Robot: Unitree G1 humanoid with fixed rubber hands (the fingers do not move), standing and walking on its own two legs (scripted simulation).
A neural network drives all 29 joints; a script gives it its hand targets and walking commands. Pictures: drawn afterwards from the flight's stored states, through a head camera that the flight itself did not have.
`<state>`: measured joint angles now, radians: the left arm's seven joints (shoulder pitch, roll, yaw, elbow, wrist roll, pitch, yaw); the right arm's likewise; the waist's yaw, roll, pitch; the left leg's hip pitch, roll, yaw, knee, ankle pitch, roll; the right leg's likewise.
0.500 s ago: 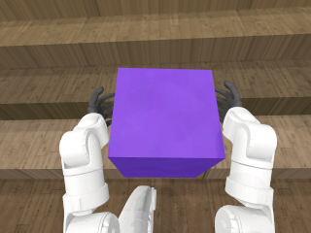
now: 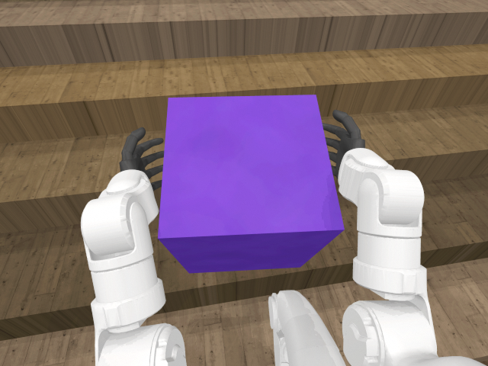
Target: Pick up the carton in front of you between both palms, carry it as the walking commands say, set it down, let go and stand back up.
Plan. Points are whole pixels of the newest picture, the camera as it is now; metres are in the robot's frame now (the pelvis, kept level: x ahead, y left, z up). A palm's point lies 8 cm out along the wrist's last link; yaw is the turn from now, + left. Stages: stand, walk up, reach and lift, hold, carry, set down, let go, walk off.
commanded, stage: carry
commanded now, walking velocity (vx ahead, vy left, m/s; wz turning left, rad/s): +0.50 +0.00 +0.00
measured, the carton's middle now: (244, 195) +0.36 -0.02 +0.10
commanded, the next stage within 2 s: none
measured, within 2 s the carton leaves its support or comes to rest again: neither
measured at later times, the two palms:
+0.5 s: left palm out of the picture +0.65 +0.13 +0.33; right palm out of the picture +0.67 -0.17 +0.31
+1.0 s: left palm out of the picture +0.97 +0.13 +0.45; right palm out of the picture +0.95 -0.17 +0.47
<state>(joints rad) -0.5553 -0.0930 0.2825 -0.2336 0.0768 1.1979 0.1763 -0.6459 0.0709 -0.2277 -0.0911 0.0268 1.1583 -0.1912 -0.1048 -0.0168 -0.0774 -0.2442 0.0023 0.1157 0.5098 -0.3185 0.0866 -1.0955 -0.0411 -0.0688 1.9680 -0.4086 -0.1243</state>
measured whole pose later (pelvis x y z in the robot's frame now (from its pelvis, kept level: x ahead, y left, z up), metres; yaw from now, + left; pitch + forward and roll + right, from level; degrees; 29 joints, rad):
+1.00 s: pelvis +0.61 +0.01 +0.31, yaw -1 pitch +3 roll +0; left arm -0.58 -0.13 0.35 -0.22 0.09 1.19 0.15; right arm -0.66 0.09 -0.25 -0.06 0.03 1.16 -0.20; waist -0.13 -0.03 0.00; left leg -0.34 0.00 0.16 0.57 -0.29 0.08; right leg -0.95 0.00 -0.03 1.84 -0.36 -0.12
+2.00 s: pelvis +1.21 +0.03 +0.61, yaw +0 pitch +3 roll +1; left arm -0.56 -0.15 0.37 -0.16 0.09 1.19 0.14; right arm -0.63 0.10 -0.26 -0.02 0.01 1.17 -0.20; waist -0.11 -0.03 0.01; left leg -0.47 -0.01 0.19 0.70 -0.28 0.11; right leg -0.79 0.03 0.01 1.82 -0.20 -0.11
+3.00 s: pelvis +1.80 +0.08 +0.89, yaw +1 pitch +2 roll +3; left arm -0.60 -0.12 0.39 -0.08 0.08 1.23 0.15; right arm -0.65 0.10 -0.25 0.03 -0.01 1.22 -0.22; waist -0.13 -0.06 -0.02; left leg -0.67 -0.01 0.23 0.98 -0.34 0.14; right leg -0.59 0.02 0.09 1.74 -0.10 -0.08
